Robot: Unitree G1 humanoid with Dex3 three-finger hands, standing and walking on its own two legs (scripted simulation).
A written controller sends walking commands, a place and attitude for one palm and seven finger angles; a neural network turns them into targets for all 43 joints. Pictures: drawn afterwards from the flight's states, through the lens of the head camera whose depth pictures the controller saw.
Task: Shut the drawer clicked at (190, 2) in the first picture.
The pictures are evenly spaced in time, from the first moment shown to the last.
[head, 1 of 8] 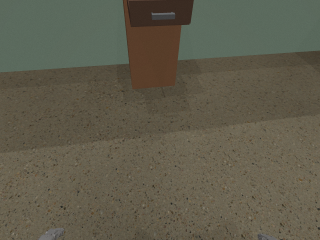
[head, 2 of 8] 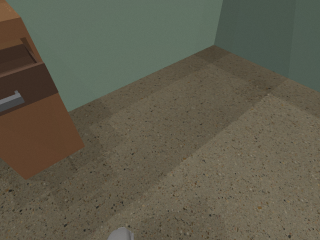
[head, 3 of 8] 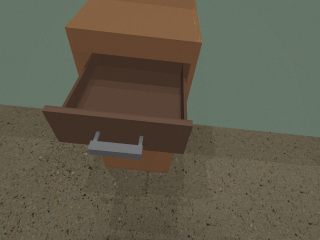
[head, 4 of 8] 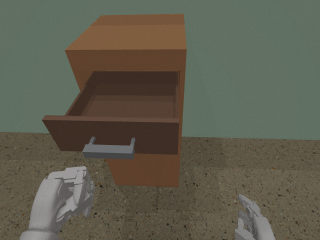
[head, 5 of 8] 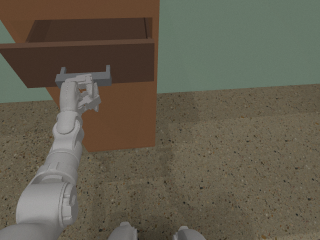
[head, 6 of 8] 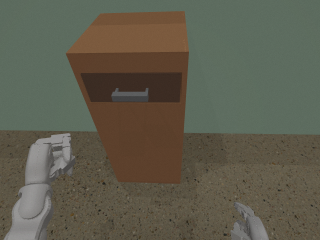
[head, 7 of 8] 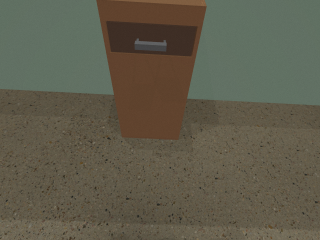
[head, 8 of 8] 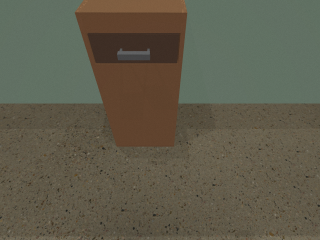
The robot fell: no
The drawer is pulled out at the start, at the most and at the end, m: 0.28 0.28 0.00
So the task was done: yes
